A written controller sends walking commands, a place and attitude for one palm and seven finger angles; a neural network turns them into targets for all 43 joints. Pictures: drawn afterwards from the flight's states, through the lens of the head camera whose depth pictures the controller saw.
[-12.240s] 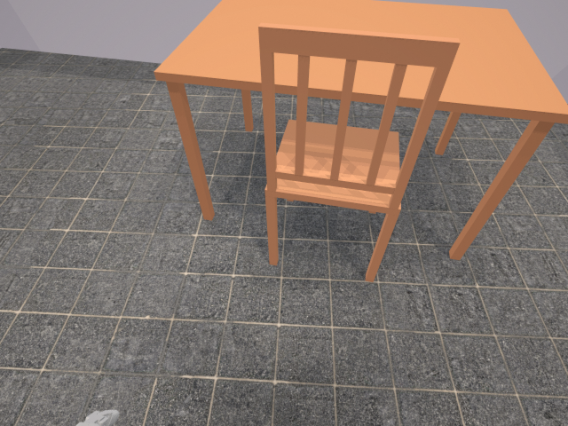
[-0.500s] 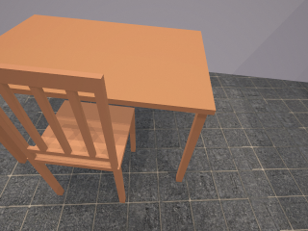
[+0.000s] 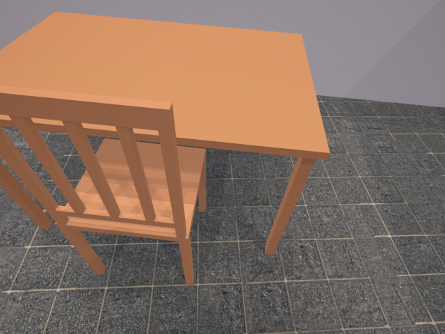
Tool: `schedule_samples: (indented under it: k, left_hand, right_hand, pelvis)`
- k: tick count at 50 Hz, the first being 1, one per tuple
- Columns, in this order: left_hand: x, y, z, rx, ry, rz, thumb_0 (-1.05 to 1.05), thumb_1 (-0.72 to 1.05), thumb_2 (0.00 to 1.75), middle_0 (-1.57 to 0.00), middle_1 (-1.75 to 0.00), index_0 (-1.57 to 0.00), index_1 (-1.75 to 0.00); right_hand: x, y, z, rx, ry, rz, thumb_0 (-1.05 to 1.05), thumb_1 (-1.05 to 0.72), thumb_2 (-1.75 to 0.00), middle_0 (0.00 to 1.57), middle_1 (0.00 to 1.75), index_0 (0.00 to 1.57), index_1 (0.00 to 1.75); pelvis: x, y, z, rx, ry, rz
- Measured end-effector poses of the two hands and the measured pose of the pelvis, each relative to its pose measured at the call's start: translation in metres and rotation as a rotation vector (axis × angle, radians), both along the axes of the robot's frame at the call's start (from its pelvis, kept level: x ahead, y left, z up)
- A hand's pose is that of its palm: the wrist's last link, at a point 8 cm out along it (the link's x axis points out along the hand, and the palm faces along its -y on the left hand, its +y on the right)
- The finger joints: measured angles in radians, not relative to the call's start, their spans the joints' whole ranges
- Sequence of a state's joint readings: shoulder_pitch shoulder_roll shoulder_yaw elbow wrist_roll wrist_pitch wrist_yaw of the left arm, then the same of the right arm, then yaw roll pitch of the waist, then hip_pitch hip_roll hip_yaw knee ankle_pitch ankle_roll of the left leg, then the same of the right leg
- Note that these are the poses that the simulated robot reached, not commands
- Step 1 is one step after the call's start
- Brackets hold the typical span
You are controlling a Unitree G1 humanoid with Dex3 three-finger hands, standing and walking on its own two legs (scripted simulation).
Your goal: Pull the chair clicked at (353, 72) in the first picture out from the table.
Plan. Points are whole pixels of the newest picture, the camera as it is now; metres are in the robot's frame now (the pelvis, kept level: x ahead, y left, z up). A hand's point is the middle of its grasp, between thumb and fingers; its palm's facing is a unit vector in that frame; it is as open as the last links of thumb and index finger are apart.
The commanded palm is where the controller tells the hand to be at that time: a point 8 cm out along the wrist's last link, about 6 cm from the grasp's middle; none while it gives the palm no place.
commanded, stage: come to a stop and stand still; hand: left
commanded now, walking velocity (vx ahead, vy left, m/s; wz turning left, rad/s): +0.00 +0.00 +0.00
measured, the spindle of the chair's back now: (97, 175) +0.47 +0.34 -0.06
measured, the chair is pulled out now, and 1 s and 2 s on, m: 0.00 0.00 0.00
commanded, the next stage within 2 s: look again from close up in 0.24 s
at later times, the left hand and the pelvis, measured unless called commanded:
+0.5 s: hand out of the picture +0.00 +0.16 -0.18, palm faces +0.02 -0.99 -0.15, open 7.4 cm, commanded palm none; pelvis +0.01 +0.01 +0.00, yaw -1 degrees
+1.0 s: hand out of the picture +0.00 +0.16 -0.18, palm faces +0.02 -0.99 -0.15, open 7.4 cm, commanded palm none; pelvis +0.01 +0.00 +0.00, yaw -1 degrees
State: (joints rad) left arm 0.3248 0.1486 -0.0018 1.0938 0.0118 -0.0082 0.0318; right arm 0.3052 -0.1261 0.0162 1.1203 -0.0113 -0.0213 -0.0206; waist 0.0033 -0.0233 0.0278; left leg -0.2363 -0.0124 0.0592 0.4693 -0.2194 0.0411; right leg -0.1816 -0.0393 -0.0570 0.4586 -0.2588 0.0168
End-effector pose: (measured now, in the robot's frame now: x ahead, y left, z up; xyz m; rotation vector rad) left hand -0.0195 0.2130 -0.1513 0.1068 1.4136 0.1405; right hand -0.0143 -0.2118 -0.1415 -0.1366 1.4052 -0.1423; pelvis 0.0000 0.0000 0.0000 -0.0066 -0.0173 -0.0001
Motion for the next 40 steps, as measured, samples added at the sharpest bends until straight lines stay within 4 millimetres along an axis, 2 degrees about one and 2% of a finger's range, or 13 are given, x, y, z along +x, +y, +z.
schedule_samples:
  k: [10, 19, 40]
  left_hand:
    - [-0.001, 0.0, 0.0, -0.011, 0.019, 0.0, 0.01, 0.91, 0.9, -0.2, -0.3, -0.2, -0.29]
    - [0.006, 0.002, 0.0, -0.007, 0.011, -0.006, 0.01, 0.91, 0.9, -0.2, -0.3, -0.2, -0.29]
    - [0.018, -0.002, 0.001, -0.004, -0.011, -0.019, 0.01, 0.91, 0.9, -0.2, -0.3, -0.2, -0.29]
  right_hand:
    - [0.015, -0.003, 0.002, -0.022, -0.026, 0.004, 0.0, -0.92, -0.9, 0.2, 0.3, 0.2, 0.3]
    - [0.023, -0.005, 0.002, -0.028, -0.039, 0.002, 0.0, -0.92, -0.9, 0.2, 0.3, 0.2, 0.3]
    - [0.014, -0.003, 0.001, -0.012, -0.017, -0.015, 0.0, -0.92, -0.9, 0.2, 0.3, 0.2, 0.3]
  pelvis:
    - [0.004, 0.006, 0.0, 0.003, 0.005, -0.006]
    - [0.008, 0.006, 0.0, 0.004, 0.0, -0.011]
    - [0.011, 0.002, 0.001, 0.005, -0.005, -0.016]
